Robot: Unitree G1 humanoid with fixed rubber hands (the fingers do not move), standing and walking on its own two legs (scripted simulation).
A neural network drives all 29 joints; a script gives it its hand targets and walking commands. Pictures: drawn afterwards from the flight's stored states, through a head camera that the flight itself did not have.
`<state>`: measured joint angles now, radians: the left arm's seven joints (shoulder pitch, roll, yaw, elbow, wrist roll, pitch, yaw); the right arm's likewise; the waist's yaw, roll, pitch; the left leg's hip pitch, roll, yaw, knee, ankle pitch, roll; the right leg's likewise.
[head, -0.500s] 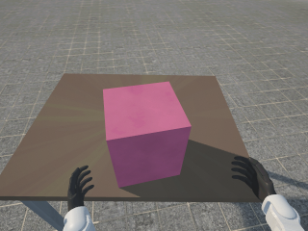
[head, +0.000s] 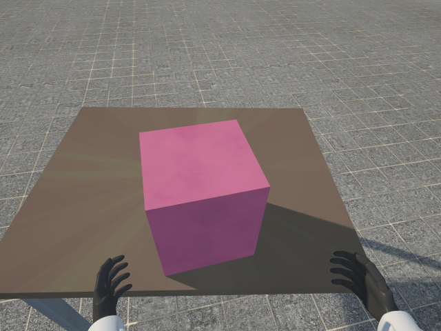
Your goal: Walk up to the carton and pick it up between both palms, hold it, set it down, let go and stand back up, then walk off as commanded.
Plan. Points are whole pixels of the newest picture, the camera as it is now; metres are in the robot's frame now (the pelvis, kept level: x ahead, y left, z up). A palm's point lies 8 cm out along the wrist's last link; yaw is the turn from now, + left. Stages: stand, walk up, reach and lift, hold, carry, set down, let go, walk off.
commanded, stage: set down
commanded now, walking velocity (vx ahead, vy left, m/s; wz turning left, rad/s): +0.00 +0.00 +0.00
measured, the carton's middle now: (200, 198) +0.41 +0.08 +0.00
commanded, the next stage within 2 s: let go in 1.96 s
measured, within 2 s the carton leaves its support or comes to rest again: neither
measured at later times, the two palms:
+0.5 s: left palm (93, 312) +0.18 +0.24 -0.03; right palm (351, 304) +0.21 -0.21 -0.03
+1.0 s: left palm (94, 309) +0.19 +0.25 -0.04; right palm (343, 306) +0.21 -0.20 -0.05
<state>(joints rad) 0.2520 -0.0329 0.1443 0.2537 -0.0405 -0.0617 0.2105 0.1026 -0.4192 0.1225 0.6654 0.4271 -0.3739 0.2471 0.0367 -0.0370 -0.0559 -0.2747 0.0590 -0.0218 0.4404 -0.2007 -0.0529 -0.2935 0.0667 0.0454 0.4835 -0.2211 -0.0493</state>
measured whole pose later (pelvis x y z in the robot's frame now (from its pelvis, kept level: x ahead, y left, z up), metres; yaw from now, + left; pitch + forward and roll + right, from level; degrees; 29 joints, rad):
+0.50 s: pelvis +0.00 +0.01 +0.00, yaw +0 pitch +1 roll +0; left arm 0.26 0.05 0.14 0.25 -0.04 0.01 0.16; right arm 0.11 -0.33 0.12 0.66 0.28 -0.30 0.20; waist 0.03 -0.04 -0.03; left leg -0.25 0.05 -0.02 0.44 -0.21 -0.05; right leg -0.27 0.05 0.05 0.47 -0.23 -0.04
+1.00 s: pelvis +0.02 +0.01 +0.01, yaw +0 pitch +1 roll +0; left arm 0.28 0.10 0.14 0.29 -0.04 0.03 0.05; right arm 0.15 -0.26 0.12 0.66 0.19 -0.30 0.09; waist 0.01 -0.04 0.00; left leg -0.19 0.05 -0.02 0.38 -0.21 -0.05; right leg -0.20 0.05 0.05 0.41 -0.23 -0.04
